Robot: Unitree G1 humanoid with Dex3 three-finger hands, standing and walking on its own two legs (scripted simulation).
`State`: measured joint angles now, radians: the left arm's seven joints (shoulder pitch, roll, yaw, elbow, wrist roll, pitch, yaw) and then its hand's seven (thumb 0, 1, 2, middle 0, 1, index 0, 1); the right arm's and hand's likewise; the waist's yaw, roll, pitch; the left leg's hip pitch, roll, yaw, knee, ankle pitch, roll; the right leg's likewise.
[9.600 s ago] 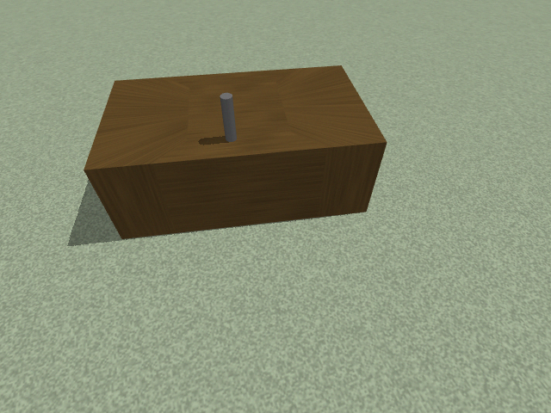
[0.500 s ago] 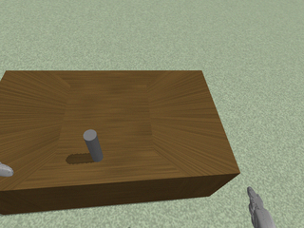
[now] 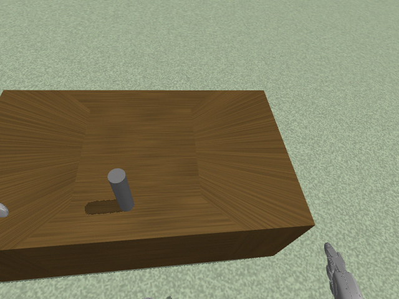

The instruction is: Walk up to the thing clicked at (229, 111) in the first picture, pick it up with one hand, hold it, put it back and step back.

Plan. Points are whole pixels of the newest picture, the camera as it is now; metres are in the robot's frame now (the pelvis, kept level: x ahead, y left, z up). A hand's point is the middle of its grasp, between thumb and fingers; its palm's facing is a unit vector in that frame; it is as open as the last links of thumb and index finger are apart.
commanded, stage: go down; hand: left
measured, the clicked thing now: (122, 191) +0.46 +0.20 -0.22
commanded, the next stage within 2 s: approach in 0.22 s
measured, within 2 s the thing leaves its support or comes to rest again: neither
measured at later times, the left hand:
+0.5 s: hand out of the picture +0.38 +0.37 +0.04, palm faces +0.20 -0.98 -0.04, open 17.5 cm
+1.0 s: hand (81, 197) +0.42 +0.29 -0.17, palm faces +0.16 -0.99 +0.06, open 17.5 cm
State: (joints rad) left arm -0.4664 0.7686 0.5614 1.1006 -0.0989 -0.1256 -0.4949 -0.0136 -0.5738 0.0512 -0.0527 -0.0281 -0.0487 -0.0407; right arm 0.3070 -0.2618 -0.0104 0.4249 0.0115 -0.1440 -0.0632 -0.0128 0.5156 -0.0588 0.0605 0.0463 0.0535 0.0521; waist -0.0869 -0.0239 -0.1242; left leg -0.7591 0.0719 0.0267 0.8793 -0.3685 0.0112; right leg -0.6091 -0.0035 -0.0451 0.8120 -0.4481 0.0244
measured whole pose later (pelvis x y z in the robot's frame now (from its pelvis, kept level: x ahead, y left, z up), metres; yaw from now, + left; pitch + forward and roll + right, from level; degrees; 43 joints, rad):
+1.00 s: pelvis -0.05 +0.00 -0.12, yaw -4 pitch +29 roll -8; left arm -0.63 0.75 0.70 1.23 -0.14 -0.62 -0.41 -0.01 -0.52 0.02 -0.06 -0.04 -0.05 -0.05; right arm 0.35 -0.30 -0.04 -0.02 -0.09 -0.18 0.04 -0.01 0.51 -0.06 0.06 0.05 0.06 0.05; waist -0.31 -0.08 -0.14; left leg -1.48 0.11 -0.06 1.46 -0.50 0.01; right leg -1.30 0.03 -0.09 1.39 -0.61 0.01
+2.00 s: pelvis -0.05 +0.00 -0.16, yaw -4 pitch +32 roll -7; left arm -0.63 0.54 0.52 1.12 0.01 -0.66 0.00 -0.01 -0.58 0.02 -0.20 -0.10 -0.21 -0.10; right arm 0.45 -0.29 -0.10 -0.35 -0.08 -0.01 0.12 -0.01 0.51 -0.05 0.07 0.05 0.06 0.05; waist -0.35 -0.03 -0.18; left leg -1.63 0.11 -0.07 1.62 -0.56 0.01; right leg -1.45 0.03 -0.08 1.58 -0.69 0.01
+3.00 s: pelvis -0.06 +0.00 -0.16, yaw -5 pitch +32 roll -8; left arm -0.70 0.62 0.55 1.19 0.04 -0.67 0.00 -0.01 0.00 1.20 -1.02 -1.12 -1.02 -1.12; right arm 0.46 -0.33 -0.10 -0.46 -0.08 0.00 0.14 -0.01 0.49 -0.06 0.07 0.05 0.06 0.05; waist -0.40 -0.06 -0.17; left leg -1.64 0.11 -0.07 1.62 -0.55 0.02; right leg -1.46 0.03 -0.09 1.57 -0.67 0.02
